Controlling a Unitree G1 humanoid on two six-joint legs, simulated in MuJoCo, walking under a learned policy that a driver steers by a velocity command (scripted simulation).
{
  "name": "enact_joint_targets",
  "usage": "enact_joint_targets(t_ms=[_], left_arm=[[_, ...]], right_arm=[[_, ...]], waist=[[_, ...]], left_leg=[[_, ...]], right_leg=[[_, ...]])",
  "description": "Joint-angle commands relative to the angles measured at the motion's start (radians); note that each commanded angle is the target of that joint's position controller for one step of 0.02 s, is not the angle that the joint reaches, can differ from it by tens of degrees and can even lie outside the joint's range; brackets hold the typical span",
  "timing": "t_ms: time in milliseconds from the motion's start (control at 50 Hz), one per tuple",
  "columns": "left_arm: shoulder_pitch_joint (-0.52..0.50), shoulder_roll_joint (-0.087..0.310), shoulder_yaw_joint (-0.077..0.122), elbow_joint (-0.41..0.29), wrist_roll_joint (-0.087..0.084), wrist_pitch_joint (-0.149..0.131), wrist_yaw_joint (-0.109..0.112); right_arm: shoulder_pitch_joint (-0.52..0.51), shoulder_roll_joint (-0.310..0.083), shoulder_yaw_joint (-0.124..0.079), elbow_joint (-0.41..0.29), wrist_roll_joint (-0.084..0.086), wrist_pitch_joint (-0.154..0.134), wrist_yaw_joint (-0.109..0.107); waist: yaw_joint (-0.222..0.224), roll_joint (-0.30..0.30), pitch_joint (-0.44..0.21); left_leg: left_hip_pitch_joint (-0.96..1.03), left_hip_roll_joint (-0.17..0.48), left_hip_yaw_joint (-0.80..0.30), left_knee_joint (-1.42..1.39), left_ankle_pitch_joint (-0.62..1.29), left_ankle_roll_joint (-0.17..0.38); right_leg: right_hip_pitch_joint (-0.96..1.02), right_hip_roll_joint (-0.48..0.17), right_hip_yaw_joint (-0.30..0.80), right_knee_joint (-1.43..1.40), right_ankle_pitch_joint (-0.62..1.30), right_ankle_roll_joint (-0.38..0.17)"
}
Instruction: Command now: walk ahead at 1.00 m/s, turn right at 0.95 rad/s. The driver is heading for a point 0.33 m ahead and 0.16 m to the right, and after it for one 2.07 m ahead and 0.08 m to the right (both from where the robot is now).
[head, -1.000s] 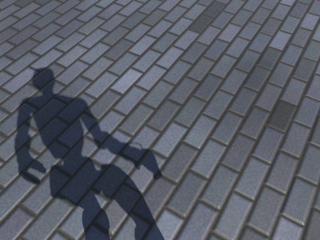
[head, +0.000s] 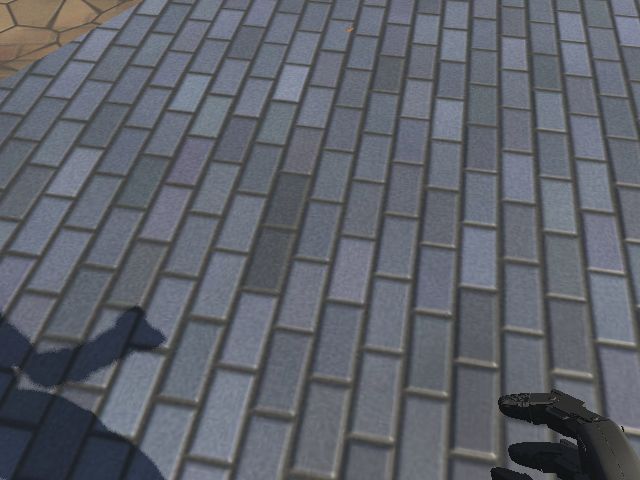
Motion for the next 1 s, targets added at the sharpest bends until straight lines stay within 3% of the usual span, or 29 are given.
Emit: enact_joint_targets(t_ms=[20, 60, 100, 120, 140, 160, 180, 200, 220, 260, 320, 400, 480, 520, 560, 580, 600, 620, 640, 660, 680, 700, 720, 760, 800, 880, 920, 960, 1000], left_arm=[[-0.035, 0.176, 0.049, -0.083, -0.011, -0.025, -0.004], [-0.012, 0.184, 0.054, -0.081, -0.008, -0.022, -0.005], [-0.051, 0.198, 0.059, -0.096, -0.005, -0.023, 0.003], [-0.072, 0.221, 0.064, -0.104, 0.000, -0.025, 0.004], [-0.116, 0.259, 0.071, -0.114, 0.005, -0.029, 0.000], [-0.181, 0.240, 0.065, -0.133, 0.010, -0.038, -0.005], [-0.194, 0.075, 0.021, -0.166, 0.019, -0.049, -0.002], [-0.039, 0.017, -0.010, -0.232, -0.043, -0.040, -0.004], [-0.114, 0.109, -0.007, -0.184, -0.005, -0.015, 0.009], [-0.227, 0.138, 0.004, -0.192, 0.026, 0.007, -0.016], [-0.300, 0.063, -0.018, -0.251, 0.040, 0.043, -0.054], [-0.408, 0.054, -0.036, -0.329, 0.035, 0.060, -0.070], [-0.550, 0.042, -0.057, -0.365, 0.038, 0.048, -0.089], [-0.583, 0.030, -0.068, -0.359, 0.036, 0.032, -0.089], [-0.542, 0.071, -0.057, -0.336, 0.048, 0.024, -0.072], [-0.425, 0.101, -0.043, -0.303, 0.056, 0.019, -0.059], [-0.215, 0.133, -0.023, -0.235, 0.058, 0.014, -0.042], [-0.040, 0.193, 0.003, -0.178, 0.075, 0.010, -0.020], [-0.049, 0.290, 0.023, -0.166, 0.094, 0.002, 0.001], [-0.026, 0.293, 0.034, -0.192, 0.075, -0.001, 0.006], [-0.070, 0.225, 0.025, -0.157, 0.060, -0.009, 0.009], [-0.121, 0.171, 0.012, -0.136, 0.052, -0.022, 0.006], [-0.167, 0.127, 0.004, -0.128, 0.053, -0.033, 0.003], [-0.170, 0.067, -0.012, -0.107, 0.037, -0.050, 0.006], [-0.158, 0.050, -0.015, -0.076, 0.014, -0.072, 0.001], [-0.136, 0.025, -0.023, -0.043, 0.016, -0.091, -0.003], [-0.151, 0.040, -0.027, -0.040, 0.019, -0.091, 0.010], [-0.107, 0.096, -0.022, -0.028, 0.008, -0.094, 0.023], [-0.108, 0.159, -0.007, -0.036, 0.014, -0.075, 0.049]], right_arm=[[-0.082, -0.078, -0.015, -0.076, 0.023, 0.002, 0.006], [-0.116, -0.094, -0.018, -0.096, 0.030, -0.003, 0.001], [-0.069, -0.132, -0.032, -0.092, 0.031, -0.011, -0.008], [0.016, -0.178, -0.051, -0.069, 0.034, -0.014, -0.018], [0.171, -0.227, -0.074, -0.034, 0.041, -0.020, -0.030], [0.400, -0.278, -0.100, 0.020, 0.034, -0.024, -0.049], [0.602, -0.333, -0.121, 0.057, 0.003, -0.026, -0.067], [0.456, -0.404, -0.138, 0.035, -0.023, -0.022, -0.054], [0.320, -0.275, -0.129, -0.001, -0.011, -0.013, -0.044], [0.291, -0.171, -0.102, 0.032, -0.001, -0.007, -0.034], [0.378, -0.138, -0.093, 0.133, 0.024, -0.033, -0.024], [0.360, -0.147, -0.092, 0.168, 0.033, -0.060, -0.008], [0.441, -0.168, -0.091, 0.219, 0.023, -0.069, -0.009], [0.500, -0.211, -0.094, 0.250, 0.025, -0.060, -0.010], [0.521, -0.285, -0.101, 0.271, 0.034, -0.041, -0.025], [0.514, -0.316, -0.103, 0.283, 0.036, -0.027, -0.032], [0.488, -0.335, -0.104, 0.285, 0.041, -0.016, -0.036], [0.457, -0.308, -0.099, 0.268, 0.049, -0.016, -0.033], [0.541, -0.114, -0.065, 0.217, 0.053, -0.018, -0.007], [0.525, -0.176, -0.079, 0.180, 0.092, -0.019, -0.018], [0.396, -0.210, -0.091, 0.163, 0.085, -0.020, -0.023], [0.383, -0.166, -0.080, 0.165, 0.080, -0.021, -0.014], [0.393, -0.145, -0.078, 0.192, 0.072, -0.009, -0.005], [0.462, -0.105, -0.077, 0.229, 0.050, 0.031, 0.014], [0.390, -0.086, -0.082, 0.210, 0.043, 0.056, 0.027], [0.197, -0.056, -0.070, 0.137, 0.051, 0.055, 0.044], [0.153, -0.072, -0.066, 0.132, 0.062, 0.054, 0.056], [0.096, -0.076, -0.057, 0.090, 0.048, 0.047, 0.068], [0.171, -0.122, -0.069, 0.115, 0.044, 0.050, 0.064]], waist=[[-0.002, -0.007, 0.030], [0.024, -0.050, 0.008], [-0.010, -0.064, -0.027], [-0.053, -0.063, -0.089], [-0.149, -0.062, -0.178], [-0.272, -0.047, -0.276], [-0.308, 0.145, -0.390], [-0.135, 0.488, -0.486], [-0.149, 0.235, -0.313], [-0.146, 0.016, -0.133], [-0.112, 0.077, -0.031], [-0.068, 0.081, 0.026], [-0.097, 0.020, 0.128], [-0.109, 0.029, 0.143], [-0.060, 0.089, 0.072], [0.014, 0.120, -0.010], [0.120, 0.142, -0.116], [0.200, 0.131, -0.211], [0.049, -0.158, -0.335], [0.071, -0.108, -0.496], [0.055, -0.003, -0.290], [0.004, -0.012, -0.122], [-0.038, 0.010, -0.058], [-0.099, -0.041, -0.020], [-0.115, -0.043, 0.040], [-0.108, -0.072, 0.109], [-0.104, -0.030, 0.082], [-0.116, -0.046, 0.113], [-0.169, -0.088, 0.032]], left_leg=[[0.219, -0.096, 0.127, -0.238, 0.213, 0.008], [0.232, -0.125, 0.117, -0.331, 0.227, 0.024], [0.362, -0.155, 0.091, -0.437, 0.194, 0.037], [0.473, -0.181, 0.083, -0.441, 0.128, 0.046], [0.638, -0.178, 0.076, -0.441, 0.050, 0.058], [0.888, -0.110, 0.041, -0.400, -0.043, 0.076], [1.116, 0.145, -0.210, -0.413, -0.390, 0.088], [1.198, 0.363, -0.840, -0.673, -0.641, 0.199], [1.042, 0.291, -0.772, -0.709, -0.809, 0.211], [0.815, 0.205, -0.410, -0.687, -0.433, 0.188], [0.689, 0.146, -0.146, -0.732, -0.165, 0.152], [0.611, 0.119, 0.118, -0.801, 0.100, 0.123], [0.574, 0.058, 0.290, -0.890, 0.283, 0.106], [0.619, 0.075, 0.309, -0.913, 0.562, 0.124], [0.750, 0.108, 0.313, -0.764, 1.070, 0.152], [0.767, 0.125, 0.301, -0.579, 1.213, 0.164], [0.721, 0.123, 0.271, -0.336, 1.196, 0.169], [0.526, 0.074, 0.254, -0.024, 0.920, 0.166], [0.176, -0.093, 0.203, 0.386, -0.333, 0.152], [0.045, -0.147, 0.024, 0.576, -0.320, 0.171], [-0.013, -0.090, 0.014, 0.529, -0.172, 0.175], [-0.003, -0.059, 0.038, 0.451, -0.120, 0.169], [0.044, -0.027, 0.032, 0.396, -0.096, 0.160], [0.134, -0.001, 0.033, 0.355, -0.078, 0.141], [0.058, 0.018, 0.042, 0.318, -0.057, 0.134], [0.000, -0.016, 0.145, 0.144, 0.156, 0.143], [0.072, -0.074, 0.224, 0.010, 0.240, 0.170], [0.146, -0.114, 0.298, -0.154, 0.266, 0.205], [0.278, -0.189, 0.336, -0.205, 0.227, 0.232]], right_leg=[[-0.201, -0.185, 0.231, -0.154, 0.478, -0.067], [-0.094, -0.212, 0.261, -0.111, 0.575, -0.047], [-0.050, -0.223, 0.287, -0.033, 0.667, -0.009], [-0.021, -0.224, 0.295, 0.071, 0.785, 0.014], [-0.032, -0.214, 0.288, 0.250, 0.827, 0.033], [-0.160, -0.181, 0.257, 0.498, 0.731, 0.049], [-0.351, -0.120, 0.166, 0.838, 0.048, 0.040], [-0.623, -0.067, 0.053, 1.047, -0.234, 0.071], [-0.711, -0.170, 0.024, 1.082, -0.097, 0.062], [-0.682, -0.241, -0.020, 0.998, 0.004, 0.082], [-0.701, -0.315, -0.026, 0.960, 0.015, 0.093], [-0.732, -0.333, -0.063, 0.880, 0.173, 0.103], [-0.619, -0.278, -0.161, 0.536, 0.299, 0.071], [-0.497, -0.212, -0.228, 0.397, 0.268, 0.032], [-0.372, -0.129, -0.274, 0.328, 0.144, 0.012], [-0.224, -0.109, -0.260, 0.306, 0.080, -0.004], [0.002, -0.123, -0.206, 0.244, 0.075, -0.023], [0.282, -0.220, -0.099, 0.200, 0.055, -0.035], [0.563, -0.562, 0.295, 0.191, -0.076, -0.036], [0.588, -0.681, 0.632, 0.031, -0.108, -0.066], [0.411, -0.606, 0.457, -0.020, -0.061, -0.030], [0.225, -0.568, 0.329, -0.067, 0.014, -0.022], [0.105, -0.522, 0.224, -0.110, 0.053, 0.005], [-0.036, -0.480, 0.078, -0.184, 0.085, 0.035], [-0.048, -0.458, -0.035, -0.234, 0.175, 0.064], [-0.067, -0.364, -0.300, -0.265, 0.517, 0.132], [-0.032, -0.319, -0.384, -0.280, 0.646, 0.165], [0.021, -0.378, -0.410, -0.224, 1.038, 0.191], [0.119, -0.407, -0.410, -0.086, 1.298, 0.202]])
